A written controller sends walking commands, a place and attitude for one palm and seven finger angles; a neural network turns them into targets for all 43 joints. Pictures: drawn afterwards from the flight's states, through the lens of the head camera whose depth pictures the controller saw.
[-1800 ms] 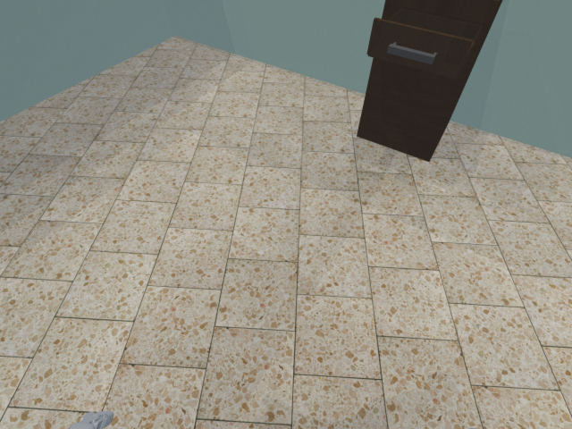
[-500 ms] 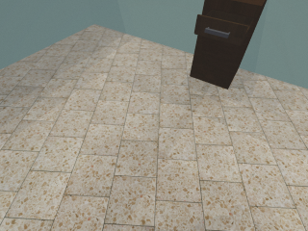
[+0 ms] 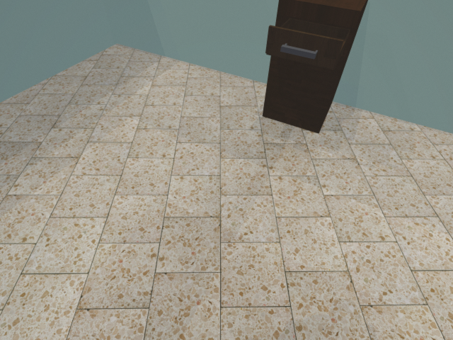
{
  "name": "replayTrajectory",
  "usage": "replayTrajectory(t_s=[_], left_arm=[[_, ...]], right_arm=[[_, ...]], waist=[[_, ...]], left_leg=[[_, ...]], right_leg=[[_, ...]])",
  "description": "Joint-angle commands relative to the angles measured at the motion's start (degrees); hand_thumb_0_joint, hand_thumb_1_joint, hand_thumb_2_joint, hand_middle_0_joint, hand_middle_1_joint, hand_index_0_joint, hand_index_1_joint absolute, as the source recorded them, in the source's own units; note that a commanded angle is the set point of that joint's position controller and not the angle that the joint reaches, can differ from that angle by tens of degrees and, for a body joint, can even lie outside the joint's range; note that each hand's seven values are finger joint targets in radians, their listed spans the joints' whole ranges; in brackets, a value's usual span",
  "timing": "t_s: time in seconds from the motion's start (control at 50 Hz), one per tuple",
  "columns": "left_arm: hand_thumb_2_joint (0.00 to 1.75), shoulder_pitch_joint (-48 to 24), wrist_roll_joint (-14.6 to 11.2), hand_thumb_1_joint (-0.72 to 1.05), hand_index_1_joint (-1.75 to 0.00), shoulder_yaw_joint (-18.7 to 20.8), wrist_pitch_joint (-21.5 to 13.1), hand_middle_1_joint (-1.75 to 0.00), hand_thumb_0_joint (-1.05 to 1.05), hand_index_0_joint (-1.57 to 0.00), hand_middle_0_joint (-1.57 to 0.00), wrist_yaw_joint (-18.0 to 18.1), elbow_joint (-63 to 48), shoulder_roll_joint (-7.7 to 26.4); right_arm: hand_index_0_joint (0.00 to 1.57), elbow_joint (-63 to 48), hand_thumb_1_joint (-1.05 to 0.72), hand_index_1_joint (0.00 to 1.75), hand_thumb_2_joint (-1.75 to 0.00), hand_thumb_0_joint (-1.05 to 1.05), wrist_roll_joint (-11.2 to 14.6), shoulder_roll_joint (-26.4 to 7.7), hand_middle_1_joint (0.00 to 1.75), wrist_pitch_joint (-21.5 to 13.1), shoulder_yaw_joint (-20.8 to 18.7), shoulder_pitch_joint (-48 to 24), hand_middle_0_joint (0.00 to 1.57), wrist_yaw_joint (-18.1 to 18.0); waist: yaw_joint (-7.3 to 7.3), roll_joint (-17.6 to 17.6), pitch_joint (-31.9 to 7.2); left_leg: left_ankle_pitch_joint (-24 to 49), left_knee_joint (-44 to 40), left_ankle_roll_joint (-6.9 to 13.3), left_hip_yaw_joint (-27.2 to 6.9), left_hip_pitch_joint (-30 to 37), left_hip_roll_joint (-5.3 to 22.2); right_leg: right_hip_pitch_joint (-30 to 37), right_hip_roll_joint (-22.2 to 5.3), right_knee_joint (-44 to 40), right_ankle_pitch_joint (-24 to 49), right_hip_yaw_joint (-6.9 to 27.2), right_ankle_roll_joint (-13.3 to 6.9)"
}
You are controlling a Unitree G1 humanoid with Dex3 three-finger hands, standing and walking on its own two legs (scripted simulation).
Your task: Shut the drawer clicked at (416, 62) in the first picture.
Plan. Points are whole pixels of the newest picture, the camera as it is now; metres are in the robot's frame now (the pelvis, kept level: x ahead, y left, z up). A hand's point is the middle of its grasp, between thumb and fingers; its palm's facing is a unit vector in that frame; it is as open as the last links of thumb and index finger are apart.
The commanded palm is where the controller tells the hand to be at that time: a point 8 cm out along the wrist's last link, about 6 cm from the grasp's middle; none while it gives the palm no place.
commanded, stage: walk to a spot facing it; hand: left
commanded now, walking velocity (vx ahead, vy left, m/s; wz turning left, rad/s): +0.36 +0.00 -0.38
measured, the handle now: (299, 50) +1.50 -0.27 -0.12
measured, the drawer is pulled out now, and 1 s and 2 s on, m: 0.20 0.20 0.20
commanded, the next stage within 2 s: turn to face it in 1.70 s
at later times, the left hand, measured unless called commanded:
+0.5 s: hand out of the picture +0.11 +0.20 -0.19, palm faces -0.06 -0.99 -0.15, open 7.4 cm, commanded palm none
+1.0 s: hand (207, 189) +0.55 +0.10 -0.16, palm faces -0.33 -0.92 -0.19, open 7.4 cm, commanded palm none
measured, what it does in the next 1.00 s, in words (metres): walks ahead, turning right: left foot, then right foot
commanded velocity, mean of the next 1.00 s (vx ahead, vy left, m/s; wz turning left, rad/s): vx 0.37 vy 0.00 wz -0.25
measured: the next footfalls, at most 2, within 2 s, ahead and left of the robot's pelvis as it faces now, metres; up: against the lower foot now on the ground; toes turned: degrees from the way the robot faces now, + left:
left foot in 0.46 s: +0.33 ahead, +0.12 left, +0.00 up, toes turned -1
right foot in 0.94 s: +0.43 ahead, -0.17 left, +0.00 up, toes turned -27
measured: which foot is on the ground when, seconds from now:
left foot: down 0.00-0.10, up 0.12-0.44, down 0.46-0.94, up 0.96-1.00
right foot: down 0.00-0.46, up 0.48-0.92, down 0.94-1.00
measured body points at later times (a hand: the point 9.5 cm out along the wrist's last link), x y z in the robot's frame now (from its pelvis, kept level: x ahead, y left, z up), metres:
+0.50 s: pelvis +0.19 +0.03 -0.02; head +0.22 +0.05 +0.43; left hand +0.12 +0.26 -0.18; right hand +0.29 -0.21 -0.14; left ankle +0.29 +0.12 -0.73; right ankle +0.00 -0.10 -0.70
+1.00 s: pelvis +0.38 -0.03 -0.01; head +0.41 -0.05 +0.44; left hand +0.57 +0.15 -0.14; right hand +0.22 -0.21 -0.16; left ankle +0.30 +0.11 -0.68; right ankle +0.40 -0.15 -0.73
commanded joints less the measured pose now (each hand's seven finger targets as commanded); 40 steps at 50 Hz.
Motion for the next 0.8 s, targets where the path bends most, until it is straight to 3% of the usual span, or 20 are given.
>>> replayTrajectory(t_s=[0.0, 0.02, 0.04, 0.06, 0.08, 0.1, 0.12, 0.16, 0.22, 0.34, 0.36, 0.4, 0.42, 0.44, 0.46, 0.5, 0.56, 0.58, 0.64, 0.78], left_arm=[[0.9, -2.8, -0.1, 0.9, -0.3, 2.0, -2.8, -0.3, 0.0, -0.2, -0.2, -0.2, -6.6, 3.7], [0.9, -2.4, 0.0, 0.9, -0.3, 2.2, -3.1, -0.3, 0.0, -0.2, -0.2, -0.3, -6.4, 3.0], [0.9, 1.8, 0.1, 0.9, -0.3, 2.4, -3.5, -0.3, 0.0, -0.2, -0.2, -0.3, -5.1, 2.4], [0.9, 10.0, 0.3, 0.9, -0.3, 3.2, -4.0, -0.3, 0.0, -0.2, -0.2, 0.0, -2.3, 4.4], [0.9, 19.4, 0.2, 0.9, -0.3, 4.5, -4.8, -0.3, 0.0, -0.2, -0.2, 1.2, 0.8, 10.8], [0.9, 23.4, -0.5, 0.9, -0.3, 4.0, -5.0, -0.3, 0.0, -0.2, -0.2, 2.2, 2.2, 9.4], [0.9, 21.6, -0.1, 0.9, -0.3, 3.4, -4.9, -0.3, 0.0, -0.2, -0.2, 2.6, 2.1, 7.3], [0.9, 17.3, 0.2, 0.9, -0.3, 2.9, -5.2, -0.3, 0.0, -0.2, -0.2, 2.9, 0.8, 5.3], [0.9, 13.3, 0.3, 0.9, -0.3, 2.5, -5.7, -0.3, 0.0, -0.2, -0.2, 3.0, 0.4, 3.4], [0.9, 9.7, 0.2, 0.9, -0.3, 3.1, -5.7, -0.3, 0.0, -0.2, -0.2, 3.0, 1.3, 4.2], [0.9, 9.8, 0.0, 0.9, -0.3, 3.3, -5.7, -0.3, 0.0, -0.2, -0.2, 3.0, 1.7, 4.1], [0.9, 8.3, -0.2, 0.9, -0.3, 3.7, -5.6, -0.3, 0.0, -0.2, -0.2, 2.8, 1.4, 3.7], [0.9, 10.4, -0.6, 0.9, -0.3, 3.6, -5.4, -0.3, 0.0, -0.2, -0.2, 2.4, 1.0, 1.2], [0.9, 13.1, -1.1, 0.9, -0.3, 3.2, -5.3, -0.3, 0.0, -0.2, -0.2, 1.7, -0.2, -2.2], [0.9, 10.5, -0.6, 0.9, -0.3, 3.0, -5.3, -0.3, 0.0, -0.2, -0.2, 2.0, -1.5, -1.6], [0.9, 3.7, 0.1, 0.9, -0.3, 2.9, -4.5, -0.3, 0.0, -0.2, -0.2, 1.2, -2.4, -2.1], [0.9, 6.8, 0.7, 0.9, -0.3, 2.9, -2.6, -0.3, 0.0, -0.2, -0.2, 0.4, -1.6, -4.3], [0.9, 6.8, 0.7, 0.9, -0.3, 2.9, -2.3, -0.3, 0.0, -0.2, -0.2, 0.3, -1.6, -4.5], [0.9, 3.4, 0.8, 0.9, -0.3, 3.4, -1.3, -0.3, 0.0, -0.2, -0.2, 0.0, -3.7, -4.3], [0.9, -11.2, 0.7, 0.9, -0.3, 2.8, -2.1, -0.3, 0.0, -0.2, -0.2, -0.6, -8.3, -3.2]], right_arm=[[0.2, -2.6, -0.9, 0.3, -0.9, 0.0, 0.4, -11.7, 0.3, -1.9, -3.8, 4.6, 0.2, -1.1], [0.2, -2.4, -0.9, 0.3, -0.9, 0.0, 0.3, -10.8, 0.3, -2.1, -3.7, 4.8, 0.2, -1.1], [0.2, -2.7, -0.9, 0.3, -0.9, 0.0, 0.2, -9.9, 0.3, -2.1, -3.4, 3.3, 0.2, -1.2], [0.2, -3.8, -0.9, 0.3, -0.9, 0.0, 0.4, -7.4, 0.3, -2.3, -3.0, 0.9, 0.2, -1.1], [0.2, -7.4, -0.9, 0.3, -0.9, 0.0, 0.7, -3.4, 0.3, -2.9, -2.0, -4.0, 0.2, -0.6], [0.2, -9.5, -0.9, 0.3, -0.9, 0.0, 0.3, -5.2, 0.3, -3.3, -2.1, -10.4, 0.2, -0.7], [0.2, -9.5, -0.9, 0.3, -0.9, 0.0, 0.3, -3.6, 0.3, -3.5, -2.3, -11.2, 0.2, -0.7], [0.2, -8.1, -0.9, 0.3, -0.9, 0.0, 0.1, -2.2, 0.3, -3.2, -2.4, -9.2, 0.2, -0.3], [0.2, -7.7, -0.9, 0.3, -0.9, 0.0, 0.3, -0.2, 0.3, -2.0, -2.8, -7.6, 0.2, 0.6], [0.2, -9.1, -0.9, 0.3, -0.9, 0.0, 1.0, 1.2, 0.3, -2.7, -2.8, -8.2, 0.2, 1.6], [0.2, -8.6, -0.9, 0.3, -0.9, 0.0, 0.9, 0.6, 0.3, -2.9, -3.1, -6.6, 0.2, 1.3], [0.2, -4.7, -0.9, 0.3, -0.9, 0.0, 0.4, -2.1, 0.3, -3.4, -3.9, 6.0, 0.2, 0.1], [0.2, -2.5, -0.9, 0.3, -0.9, 0.0, -0.3, -6.8, 0.3, -3.6, -5.2, 14.2, 0.2, -0.7], [0.2, -1.6, -0.9, 0.3, -0.9, 0.0, -0.8, -12.5, 0.3, -3.7, -6.3, 19.6, 0.2, -0.9], [0.2, -2.0, -0.9, 0.3, -0.9, 0.0, -0.1, -11.3, 0.3, -3.1, -5.7, 16.1, 0.2, -1.0], [0.2, -4.4, -0.9, 0.3, -0.9, 0.0, -0.1, -4.3, 0.3, -3.1, -4.3, 6.5, 0.2, -1.1], [0.2, -4.1, -0.9, 0.3, -0.9, 0.0, -0.2, -0.1, 0.3, -4.3, -3.1, 3.2, 0.2, -1.3], [0.2, -3.6, -0.9, 0.3, -0.9, 0.0, -0.1, -0.1, 0.3, -4.7, -3.1, 3.6, 0.2, -1.4], [0.2, -3.7, -0.9, 0.3, -0.9, 0.0, -0.2, -0.5, 0.3, -4.8, -3.8, 4.0, 0.2, -1.3], [0.2, -0.7, -0.9, 0.3, -0.9, 0.0, -0.5, -2.6, 0.3, -4.2, -3.9, 11.1, 0.2, -0.8]], waist=[[-2.56, 11.1, 7.3], [-1.98, 9.4, 7.4], [0.49, 7.0, 6.0], [4.15, -2.4, 2.7], [6.92, -23.0, 2.5], [8.76, -16.3, 4.9], [6.77, -6.3, 6.5], [3.65, -0.9, 4.6], [0.63, -4.5, 5.9], [-0.78, -8.1, 6.9], [-1.7, -6.8, 6.1], [-7.04, -3.8, 0.8], [-9.55, 5.5, -6.1], [-9.11, 20.2, -11.1], [-7.69, 15.6, -8.6], [-4.83, 8.8, 4.6], [-0.14, 7.3, 4.6], [0.23, 7.1, 3.7], [0.45, 6.3, 5.4], [-3.78, 5.7, 7.0]], left_leg=[[-3.9, -13.7, 10.0, -16.4, 4.8, 17.2], [3.4, -10.5, 9.6, -13.6, 3.2, 16.9], [7.9, -3.0, 7.2, -8.5, -1.9, 14.2], [9.9, 12.9, 3.4, -0.3, -12.5, 7.9], [-7.6, 31.2, -0.3, 6.6, -31.0, -0.5], [-12.2, 36.3, 0.1, -1.1, -35.4, 1.1], [-9.0, 38.8, -0.3, -2.2, -38.2, 2.7], [-4.9, 36.6, -0.8, -2.3, -36.2, 4.7], [1.0, 29.7, -1.8, -0.5, -31.4, 4.6], [9.0, 10.1, -0.1, 2.7, -14.3, 1.8], [9.9, 7.6, 0.3, 3.6, -9.8, 0.5], [11.9, 1.6, 1.2, 2.8, 6.1, -0.3], [8.0, -0.9, 3.6, -7.3, 18.9, 8.0], [3.8, -11.0, 9.4, -29.6, 24.5, 24.2], [-9.9, -18.0, 11.1, -34.4, 16.5, 26.8], [-16.7, -21.3, 10.2, -26.6, 0.4, 23.1], [-4.4, -20.9, 7.2, -9.8, -7.8, 17.1], [-1.2, -21.0, 7.4, -7.9, -7.7, 16.5], [1.3, -23.0, 8.7, -3.6, -7.0, 16.4], [10.6, -21.3, 8.7, 0.7, 2.9, 16.7]], right_leg=[[-16.2, -1.4, 7.6, -5.6, -5.2, 0.1], [-13.3, -2.2, 5.4, -5.5, -5.9, 0.3], [-4.0, -2.1, -0.8, -1.4, -6.2, -0.4], [10.1, -6.0, -8.8, 3.4, 3.3, -3.1], [21.4, -20.0, -17.4, 16.4, 26.9, -9.1], [20.4, -22.1, -17.4, 29.4, 32.3, -12.0], [21.5, -21.8, -15.3, 33.9, 28.5, -14.5], [19.3, -19.1, -14.9, 29.0, 20.5, -12.6], [11.5, -16.1, -18.8, 25.4, 13.9, -10.8], [3.4, -12.2, -19.8, 23.5, 6.5, -6.3], [2.8, -11.6, -17.3, 26.3, 6.1, -5.9], [-0.1, -8.3, -2.2, 31.6, 3.4, -4.2], [-7.3, -4.7, 12.3, 22.5, 0.7, -2.5], [-17.2, 2.3, 33.0, -9.8, -5.5, -0.5], [-19.7, -0.1, 41.5, -11.3, -1.5, -1.5], [-24.1, -5.9, 45.1, -2.7, -2.2, -1.4], [-18.0, -7.7, 38.2, 2.5, -3.6, -0.3], [-17.1, -8.0, 36.6, 3.9, -3.8, 0.0], [-19.0, -9.4, 28.5, 7.1, -4.8, 1.1], [-17.2, -7.9, 7.3, 8.3, -9.5, 1.6]])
